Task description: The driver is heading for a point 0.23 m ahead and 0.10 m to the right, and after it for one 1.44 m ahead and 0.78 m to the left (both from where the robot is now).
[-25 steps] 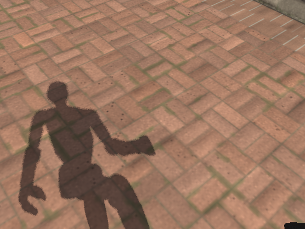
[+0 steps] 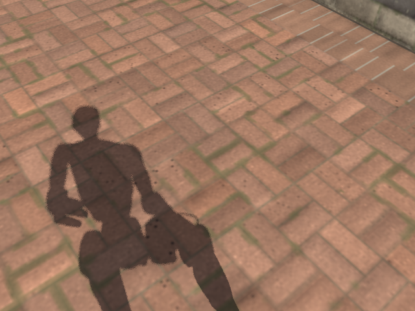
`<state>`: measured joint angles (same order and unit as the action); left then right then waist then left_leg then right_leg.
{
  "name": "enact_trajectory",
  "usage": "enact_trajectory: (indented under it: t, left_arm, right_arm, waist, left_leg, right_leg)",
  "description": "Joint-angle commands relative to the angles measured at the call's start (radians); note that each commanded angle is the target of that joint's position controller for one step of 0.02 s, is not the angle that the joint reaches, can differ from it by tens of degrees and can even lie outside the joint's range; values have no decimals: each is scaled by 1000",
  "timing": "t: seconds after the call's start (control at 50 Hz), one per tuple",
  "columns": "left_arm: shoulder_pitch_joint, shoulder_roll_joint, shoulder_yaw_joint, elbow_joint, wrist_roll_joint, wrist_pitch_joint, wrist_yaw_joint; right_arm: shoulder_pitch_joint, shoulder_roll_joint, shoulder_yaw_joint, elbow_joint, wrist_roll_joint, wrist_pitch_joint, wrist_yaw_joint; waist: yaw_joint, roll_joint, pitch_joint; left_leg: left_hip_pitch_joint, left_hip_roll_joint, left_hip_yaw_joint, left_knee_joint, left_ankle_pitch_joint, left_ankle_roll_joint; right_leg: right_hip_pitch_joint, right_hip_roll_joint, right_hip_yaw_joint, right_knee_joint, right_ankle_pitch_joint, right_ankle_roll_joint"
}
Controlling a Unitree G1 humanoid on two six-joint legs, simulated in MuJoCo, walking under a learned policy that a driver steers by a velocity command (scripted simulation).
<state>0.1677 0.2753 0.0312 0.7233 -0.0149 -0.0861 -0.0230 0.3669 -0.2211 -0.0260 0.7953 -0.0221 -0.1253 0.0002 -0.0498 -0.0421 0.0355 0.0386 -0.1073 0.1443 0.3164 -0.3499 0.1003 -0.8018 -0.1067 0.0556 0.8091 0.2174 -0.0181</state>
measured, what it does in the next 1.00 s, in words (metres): walks ahead, turning left: right foot, then left foot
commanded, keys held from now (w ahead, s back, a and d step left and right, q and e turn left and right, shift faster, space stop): q+shift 0.68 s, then w+q+shift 0.32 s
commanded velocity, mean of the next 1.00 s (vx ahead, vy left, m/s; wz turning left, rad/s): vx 0.28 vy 0.00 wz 0.65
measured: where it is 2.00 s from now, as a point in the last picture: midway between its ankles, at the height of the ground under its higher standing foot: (75, 214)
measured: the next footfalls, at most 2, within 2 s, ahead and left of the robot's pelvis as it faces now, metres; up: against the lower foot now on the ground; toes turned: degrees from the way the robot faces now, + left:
right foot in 0.12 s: +0.35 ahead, -0.10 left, +0.00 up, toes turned -2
left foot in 0.62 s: +0.23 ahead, +0.13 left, +0.00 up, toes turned +25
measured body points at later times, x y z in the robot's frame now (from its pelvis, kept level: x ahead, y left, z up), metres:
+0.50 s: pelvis +0.21 -0.02 +0.00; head +0.24 +0.01 +0.45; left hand +0.33 +0.28 -0.10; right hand +0.37 -0.27 -0.10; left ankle +0.23 +0.14 -0.68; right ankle +0.31 -0.10 -0.73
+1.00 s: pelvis +0.30 +0.07 +0.02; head +0.29 +0.12 +0.47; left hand +0.31 +0.42 -0.07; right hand +0.54 -0.13 -0.06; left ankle +0.20 +0.11 -0.73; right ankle +0.48 -0.02 -0.69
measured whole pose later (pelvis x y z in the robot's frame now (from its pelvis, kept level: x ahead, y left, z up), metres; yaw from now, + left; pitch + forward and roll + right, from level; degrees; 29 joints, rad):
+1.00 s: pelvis +0.30 +0.07 +0.02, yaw +40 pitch +4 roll -4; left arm 0.01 0.32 0.11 0.74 -0.03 -0.10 -0.03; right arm 0.39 -0.29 -0.08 0.65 0.04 -0.02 -0.04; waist -0.05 -0.02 -0.03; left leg -0.18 -0.04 -0.26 0.41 -0.28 0.06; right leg -0.49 0.04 0.10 0.58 -0.16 0.06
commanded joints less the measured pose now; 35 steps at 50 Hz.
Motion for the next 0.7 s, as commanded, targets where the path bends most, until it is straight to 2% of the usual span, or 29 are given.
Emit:
enact_trajectory:
  t: [0.02,0.04,0.06,0.08,0.1,0.12,0.14,0.16,0.18,0.2,0.22,0.24,0.26,0.28,0.34,0.38,0.44,0.48,0.52,0.56,0.6,0.62,0.64,0.66,0.68,0.7]
  left_arm:
    - [-113,-1,-3,-85,12,-28,-43]
    - [-116,5,0,-100,16,-31,-55]
    - [-86,25,8,-106,20,-34,-64]
    - [-7,59,21,-91,23,-35,-65]
    - [132,104,40,-55,21,-33,-53]
    - [280,135,50,-18,31,-33,-32]
    - [296,234,55,-8,78,-30,-14]
    - [289,173,33,-35,104,-37,-8]
    - [219,155,41,-100,77,-17,-1]
    - [116,130,31,-108,51,-1,6]
    - [54,91,20,-95,28,12,15]
    - [20,77,16,-91,35,17,22]
    - [-18,80,18,-92,48,22,22]
    - [-52,83,20,-93,54,20,20]
    - [-70,110,37,-83,53,15,37]
    - [-71,128,48,-79,50,27,54]
    - [-122,136,54,-83,44,55,71]
    - [-149,141,59,-81,40,71,70]
    - [-153,148,66,-69,29,82,60]
    - [-152,157,74,-53,15,89,46]
    - [-173,152,77,-38,-7,99,36]
    - [-140,121,74,-15,-19,106,31]
    - [-107,91,71,-3,-7,115,28]
    - [-168,75,65,-71,31,109,33]
    - [-269,79,67,-98,44,97,40]
    - [-265,99,75,-97,20,86,33]
  right_arm:
    - [5,-170,-37,-37,14,-3,-41]
    - [41,-176,-36,-18,20,13,-45]
    - [50,-188,-40,-7,26,30,-48]
    - [36,-205,-45,-4,26,45,-50]
    - [-14,-224,-51,-11,19,59,-47]
    - [-100,-218,-47,-24,26,67,-35]
    - [29,-86,-15,-42,6,64,-16]
    - [264,-43,8,19,57,56,6]
    - [111,-228,-35,-7,77,63,10]
    - [-37,-243,-49,-73,82,83,5]
    - [-75,-209,-47,-76,68,107,-7]
    - [-46,-190,-51,-66,61,138,-18]
    - [13,-172,-53,-52,63,167,-22]
    - [45,-153,-54,-50,62,184,-30]
    - [-2,-140,-55,-88,48,192,-49]
    - [-50,-150,-60,-112,42,190,-47]
    - [-86,-156,-69,-132,42,193,-39]
    - [-100,-151,-72,-139,40,195,-31]
    - [-109,-155,-77,-144,41,200,-20]
    - [-117,-160,-83,-157,45,206,-8]
    - [-73,-155,-93,-151,45,208,-2]
    - [-31,-181,-107,-135,36,206,-8]
    - [18,-273,-136,-132,27,199,-24]
    - [3,-387,-153,-165,14,181,-34]
    - [0,-357,-148,-177,-17,144,-22]
    - [-15,-338,-145,-171,10,112,-15]
  waist:
    - [-26,66,30]
    - [-22,88,20]
    - [7,115,0]
    - [58,141,-38]
    - [142,159,-94]
    - [253,139,-141]
    - [156,-151,-313]
    - [97,-217,-577]
    - [171,-52,-591]
    - [134,21,-404]
    - [89,87,-241]
    - [51,41,-168]
    - [16,-13,-130]
    - [-3,-47,-104]
    - [8,-49,-124]
    - [27,-37,-158]
    - [28,-54,-164]
    - [26,-62,-154]
    - [29,-70,-145]
    - [27,-82,-140]
    - [-10,-68,-139]
    - [-19,-11,-110]
    - [-13,193,-50]
    - [34,403,5]
    - [-16,274,-87]
    - [8,196,-115]
  left_leg:
    - [-187,199,23,-39,838,-74]
    - [-134,224,5,3,905,-62]
    - [-77,251,-21,56,992,-50]
    - [-21,272,-56,124,1082,-39]
    - [12,276,-84,259,1123,-30]
    - [-19,232,-72,493,1010,-40]
    - [-299,79,-90,954,100,-77]
    - [-536,-41,-378,1235,-396,-100]
    - [-538,21,-414,1245,-318,-99]
    - [-614,78,-337,1165,-239,-116]
    - [-634,120,-275,1088,-189,-137]
    - [-576,155,-253,1050,-140,-153]
    - [-496,172,-231,1023,-116,-169]
    - [-473,175,-204,998,-116,-180]
    - [-542,222,-193,897,-66,-191]
    - [-583,250,-188,848,-3,-189]
    - [-578,251,-152,761,58,-181]
    - [-536,239,-116,673,77,-163]
    - [-494,221,-77,580,66,-137]
    - [-459,210,-50,487,24,-104]
    - [-374,184,-19,315,74,-56]
    - [-318,161,-54,197,150,-13]
    - [-239,276,-297,55,438,63]
    - [-143,432,-679,27,609,226]
    - [-163,445,-721,-5,486,275]
    - [-116,407,-682,-52,128,229]
  right_leg:
    - [267,101,-144,-199,177,1]
    - [283,130,-147,-240,136,-11]
    - [308,160,-146,-266,56,-29]
    - [359,182,-138,-275,-33,-45]
    - [451,178,-112,-281,-79,-70]
    - [593,108,-58,-407,113,-108]
    - [969,-142,124,-180,751,-204]
    - [1246,-373,530,-170,779,-413]
    - [1121,-329,459,-277,522,-377]
    - [953,-290,340,-351,244,-322]
    - [762,-244,257,-426,58,-272]
    - [604,-208,193,-480,-87,-246]
    - [474,-174,127,-535,-201,-229]
    - [402,-158,67,-568,-237,-231]
    - [447,-190,-25,-588,-197,-253]
    - [515,-221,-45,-593,-251,-259]
    - [553,-230,-108,-604,-338,-243]
    - [563,-230,-159,-600,-358,-225]
    - [600,-241,-192,-585,-358,-208]
    - [651,-266,-204,-555,-349,-184]
    - [664,-262,-238,-467,-377,-126]
    - [624,-210,-270,-359,-452,-68]
    - [459,-102,-340,-110,-599,22]
    - [104,76,-269,181,-886,114]
    - [54,100,-58,344,-879,97]
    - [11,86,11,342,-757,56]
Keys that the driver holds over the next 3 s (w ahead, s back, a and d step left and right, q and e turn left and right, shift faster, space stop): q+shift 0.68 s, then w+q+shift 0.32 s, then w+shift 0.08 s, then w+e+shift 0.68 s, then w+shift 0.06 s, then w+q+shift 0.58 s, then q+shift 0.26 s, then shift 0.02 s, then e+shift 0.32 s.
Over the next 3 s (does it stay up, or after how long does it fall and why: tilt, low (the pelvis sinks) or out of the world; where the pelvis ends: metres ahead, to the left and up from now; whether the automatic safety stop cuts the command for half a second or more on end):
stays up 1.60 0.75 0.00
